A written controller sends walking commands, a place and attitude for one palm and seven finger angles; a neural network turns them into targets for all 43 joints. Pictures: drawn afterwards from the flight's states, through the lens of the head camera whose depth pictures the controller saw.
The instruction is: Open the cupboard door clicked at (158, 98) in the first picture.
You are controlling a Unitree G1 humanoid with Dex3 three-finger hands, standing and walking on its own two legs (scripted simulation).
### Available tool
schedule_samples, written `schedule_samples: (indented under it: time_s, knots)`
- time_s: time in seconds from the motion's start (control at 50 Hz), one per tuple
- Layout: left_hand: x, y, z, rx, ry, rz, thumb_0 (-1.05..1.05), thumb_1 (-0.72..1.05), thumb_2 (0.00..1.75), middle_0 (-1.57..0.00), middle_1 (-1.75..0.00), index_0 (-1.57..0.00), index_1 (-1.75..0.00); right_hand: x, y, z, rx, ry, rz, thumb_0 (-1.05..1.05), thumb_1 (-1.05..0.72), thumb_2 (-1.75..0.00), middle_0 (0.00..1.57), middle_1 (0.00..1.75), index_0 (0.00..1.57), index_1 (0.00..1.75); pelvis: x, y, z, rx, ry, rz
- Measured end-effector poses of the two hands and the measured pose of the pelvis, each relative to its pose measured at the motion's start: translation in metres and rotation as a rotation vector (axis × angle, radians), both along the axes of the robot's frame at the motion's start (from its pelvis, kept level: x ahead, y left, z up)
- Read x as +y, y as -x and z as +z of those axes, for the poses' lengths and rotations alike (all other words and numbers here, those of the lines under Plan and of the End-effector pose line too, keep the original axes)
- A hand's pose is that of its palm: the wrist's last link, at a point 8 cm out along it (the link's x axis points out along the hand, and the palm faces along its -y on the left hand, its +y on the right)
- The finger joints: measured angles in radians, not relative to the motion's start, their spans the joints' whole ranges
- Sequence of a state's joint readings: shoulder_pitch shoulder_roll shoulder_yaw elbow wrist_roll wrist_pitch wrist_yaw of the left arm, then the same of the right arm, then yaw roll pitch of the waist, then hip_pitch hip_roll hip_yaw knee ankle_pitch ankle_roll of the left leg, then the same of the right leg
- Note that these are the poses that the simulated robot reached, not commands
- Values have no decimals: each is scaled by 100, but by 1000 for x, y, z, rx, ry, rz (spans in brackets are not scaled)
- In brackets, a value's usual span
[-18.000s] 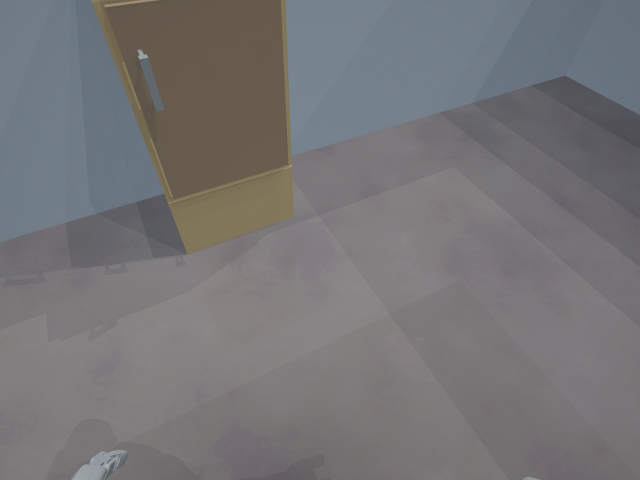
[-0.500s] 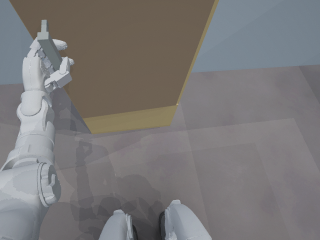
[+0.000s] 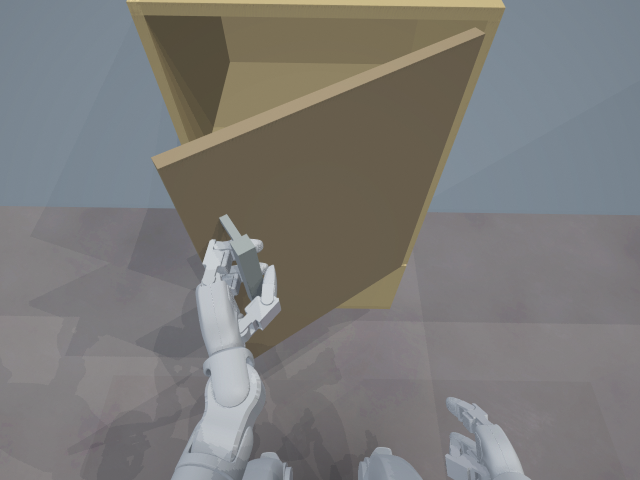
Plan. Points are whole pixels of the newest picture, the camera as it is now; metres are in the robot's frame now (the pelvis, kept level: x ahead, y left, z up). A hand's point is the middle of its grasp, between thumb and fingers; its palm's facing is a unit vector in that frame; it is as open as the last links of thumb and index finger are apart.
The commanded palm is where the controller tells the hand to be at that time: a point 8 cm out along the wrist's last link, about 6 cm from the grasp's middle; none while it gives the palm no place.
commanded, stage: pull the door open along its arc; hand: left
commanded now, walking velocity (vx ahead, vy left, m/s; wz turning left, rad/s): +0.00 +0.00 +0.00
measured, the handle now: (243, 263) +0.37 +0.12 +0.04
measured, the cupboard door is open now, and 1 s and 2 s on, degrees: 34 37 40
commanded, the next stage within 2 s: open thumb and fingers to let go in 0.12 s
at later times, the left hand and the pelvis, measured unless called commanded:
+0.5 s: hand (288, 314) +0.31 +0.06 +0.03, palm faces +0.46 -0.89 -0.05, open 7.6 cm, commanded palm +0.26 +0.10 +0.03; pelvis -0.01 -0.06 +0.00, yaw +5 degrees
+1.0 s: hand (285, 308) +0.31 +0.06 +0.03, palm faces +0.41 -0.91 +0.00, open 14.9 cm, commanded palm +0.27 +0.11 +0.03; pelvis -0.02 -0.04 +0.00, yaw +3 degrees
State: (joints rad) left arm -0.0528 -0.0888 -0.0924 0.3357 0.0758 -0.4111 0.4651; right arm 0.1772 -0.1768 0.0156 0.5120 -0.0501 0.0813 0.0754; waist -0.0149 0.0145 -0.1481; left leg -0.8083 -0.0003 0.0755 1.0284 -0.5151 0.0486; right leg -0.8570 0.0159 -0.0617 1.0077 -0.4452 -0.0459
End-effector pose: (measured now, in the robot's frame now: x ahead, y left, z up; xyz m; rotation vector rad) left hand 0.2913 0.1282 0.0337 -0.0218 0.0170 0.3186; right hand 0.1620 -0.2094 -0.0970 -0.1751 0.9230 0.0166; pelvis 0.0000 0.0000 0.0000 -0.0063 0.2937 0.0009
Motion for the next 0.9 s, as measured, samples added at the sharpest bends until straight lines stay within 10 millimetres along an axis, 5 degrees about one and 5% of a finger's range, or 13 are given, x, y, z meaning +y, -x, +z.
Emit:
schedule_samples:
  time_s: [0.18,0.38,0.64,0.76,0.9]
  knots:
    - [-32,27,3,21,-37,84,1,62,72,-36,-131,-37,-134,-3,-24,5,-89,-13,57,0,-90,-90,20,30,20,30,-29,3,0,-34,-19,38]
    - [-41,23,1,17,-63,148,1,66,79,-36,-132,-36,-133,-47,-1,-14,-34,31,41,0,-90,-90,20,30,20,30,-55,11,-5,-27,-37,66]
    - [-33,29,0,11,-45,144,1,1,52,-33,-125,-33,-126,-85,37,-22,34,74,-20,1,-91,-90,20,30,20,30,-64,20,-3,-31,-48,65]
    - [-32,23,-2,3,-42,128,0,-30,39,-31,-119,-31,-120,-79,38,-22,18,75,-27,1,-91,-90,20,30,20,30,-59,25,-6,-27,-43,62]
    - [-28,17,-2,11,-28,113,-1,-45,32,-27,-98,-29,-99,-59,32,-17,-6,58,-21,1,-91,-90,20,30,20,30,-48,25,-4,-25,-34,55]
